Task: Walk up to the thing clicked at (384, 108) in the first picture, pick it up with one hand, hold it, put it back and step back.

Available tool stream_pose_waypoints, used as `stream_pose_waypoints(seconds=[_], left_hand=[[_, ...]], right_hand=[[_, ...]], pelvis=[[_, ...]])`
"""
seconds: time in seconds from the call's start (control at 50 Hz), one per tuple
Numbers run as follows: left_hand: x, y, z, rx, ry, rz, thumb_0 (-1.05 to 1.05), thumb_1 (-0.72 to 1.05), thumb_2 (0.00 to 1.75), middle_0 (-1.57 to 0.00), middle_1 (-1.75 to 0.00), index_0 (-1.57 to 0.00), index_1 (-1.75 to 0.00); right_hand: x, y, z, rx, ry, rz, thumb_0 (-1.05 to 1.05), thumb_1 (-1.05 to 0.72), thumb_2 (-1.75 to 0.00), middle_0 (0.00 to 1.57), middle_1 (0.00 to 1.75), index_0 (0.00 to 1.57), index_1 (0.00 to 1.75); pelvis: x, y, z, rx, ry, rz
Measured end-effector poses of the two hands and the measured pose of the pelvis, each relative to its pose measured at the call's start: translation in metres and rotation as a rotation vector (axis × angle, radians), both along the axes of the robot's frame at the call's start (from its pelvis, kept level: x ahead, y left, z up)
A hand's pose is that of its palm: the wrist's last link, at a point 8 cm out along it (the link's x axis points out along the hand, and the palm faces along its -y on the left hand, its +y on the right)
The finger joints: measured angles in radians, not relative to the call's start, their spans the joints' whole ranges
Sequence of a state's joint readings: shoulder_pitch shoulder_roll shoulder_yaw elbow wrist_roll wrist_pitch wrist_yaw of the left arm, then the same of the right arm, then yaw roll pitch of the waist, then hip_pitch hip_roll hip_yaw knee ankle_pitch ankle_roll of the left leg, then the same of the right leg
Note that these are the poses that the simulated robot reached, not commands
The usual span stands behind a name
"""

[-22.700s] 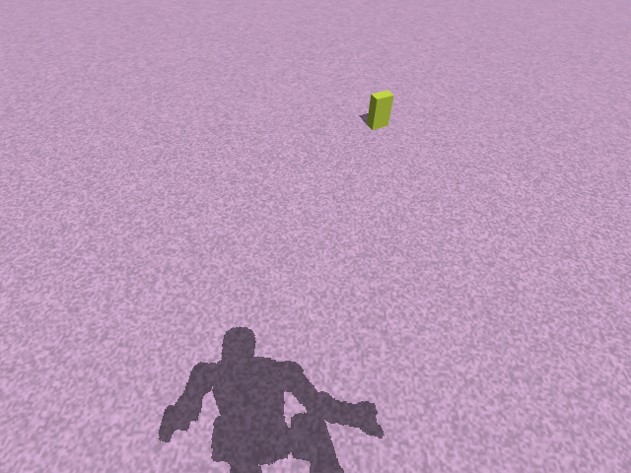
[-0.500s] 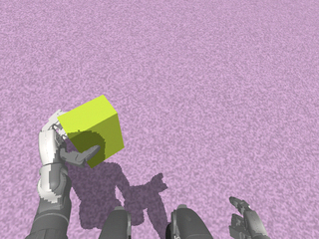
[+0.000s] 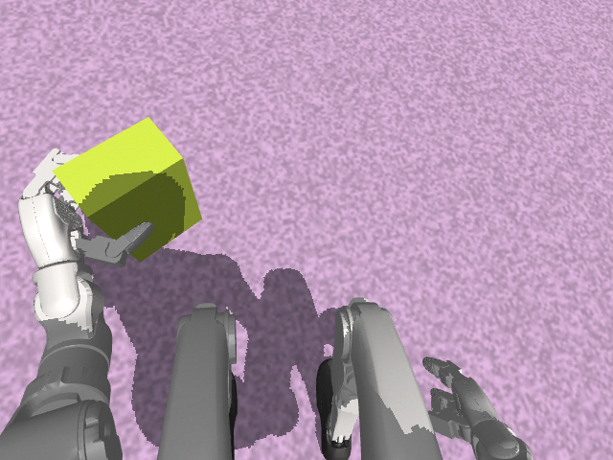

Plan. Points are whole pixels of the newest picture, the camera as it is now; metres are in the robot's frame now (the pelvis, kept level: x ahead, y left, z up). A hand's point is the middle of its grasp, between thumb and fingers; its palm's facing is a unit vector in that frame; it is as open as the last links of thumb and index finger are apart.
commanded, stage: crouch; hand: left
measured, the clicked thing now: (143, 200) +0.43 +0.20 -0.05
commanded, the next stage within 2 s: lower in 0.96 s
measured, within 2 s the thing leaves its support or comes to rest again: neither
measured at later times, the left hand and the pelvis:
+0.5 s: hand (136, 231) +0.43 +0.24 -0.17, palm faces +0.26 -0.96 +0.00, open 10.3 cm; pelvis -0.02 +0.01 -0.12, yaw -3 degrees
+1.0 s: hand (145, 239) +0.43 +0.25 -0.23, palm faces +0.25 -0.97 +0.00, open 10.4 cm; pelvis -0.02 +0.01 -0.16, yaw -6 degrees
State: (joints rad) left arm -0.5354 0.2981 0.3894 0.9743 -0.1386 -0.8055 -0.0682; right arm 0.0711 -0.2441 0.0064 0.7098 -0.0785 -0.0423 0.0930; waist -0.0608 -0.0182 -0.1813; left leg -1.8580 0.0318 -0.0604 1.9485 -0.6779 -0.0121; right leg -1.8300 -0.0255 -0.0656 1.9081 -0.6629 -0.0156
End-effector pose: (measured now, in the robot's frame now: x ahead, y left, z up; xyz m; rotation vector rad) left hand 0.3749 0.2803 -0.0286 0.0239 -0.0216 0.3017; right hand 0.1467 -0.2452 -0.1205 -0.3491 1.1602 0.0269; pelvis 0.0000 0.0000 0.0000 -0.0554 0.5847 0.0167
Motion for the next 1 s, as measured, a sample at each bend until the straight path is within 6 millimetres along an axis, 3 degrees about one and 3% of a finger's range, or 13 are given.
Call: stream_pose_waypoints(seconds=[0.16, 0.42, 0.64, 1.0], left_hand=[[0.003, -0.004, -0.066, -0.027, 0.009, -0.023, -0.01, -0.55, 1.1, -0.8, -1.12, -0.79, -1.11], [0.015, 0.008, -0.128, -0.017, 0.017, -0.025, -0.01, -0.55, 1.09, -0.8, -1.11, -0.79, -1.1], [0.016, 0.011, -0.169, -0.038, 0.03, -0.034, -0.01, -0.54, 1.09, -0.8, -1.11, -0.79, -1.1], [0.022, 0.014, -0.206, -0.033, 0.031, -0.045, -0.01, -0.56, 1.11, -0.79, -1.13, -0.78, -1.12]], right_hand=[[-0.032, -0.017, -0.049, -0.058, 0.049, -0.004, 0.0, -0.92, -0.91, 0.2, 0.3, 0.2, 0.3], [-0.076, -0.02, -0.098, -0.099, 0.149, -0.034, 0.0, -0.91, -0.91, 0.2, 0.3, 0.2, 0.3], [-0.074, -0.02, -0.116, -0.136, 0.164, 0.011, 0.0, -0.91, -0.91, 0.2, 0.3, 0.2, 0.3], [-0.065, -0.022, -0.125, -0.185, 0.179, 0.091, 0.0, -0.91, -0.91, 0.2, 0.3, 0.2, 0.3]], pelvis=[[-0.016, 0.0, -0.056, -0.013, -0.013, -0.01], [-0.024, 0.004, -0.111, -0.03, -0.045, -0.026], [-0.024, 0.007, -0.138, -0.057, -0.079, -0.037], [-0.024, 0.01, -0.16, -0.094, -0.122, -0.055]])
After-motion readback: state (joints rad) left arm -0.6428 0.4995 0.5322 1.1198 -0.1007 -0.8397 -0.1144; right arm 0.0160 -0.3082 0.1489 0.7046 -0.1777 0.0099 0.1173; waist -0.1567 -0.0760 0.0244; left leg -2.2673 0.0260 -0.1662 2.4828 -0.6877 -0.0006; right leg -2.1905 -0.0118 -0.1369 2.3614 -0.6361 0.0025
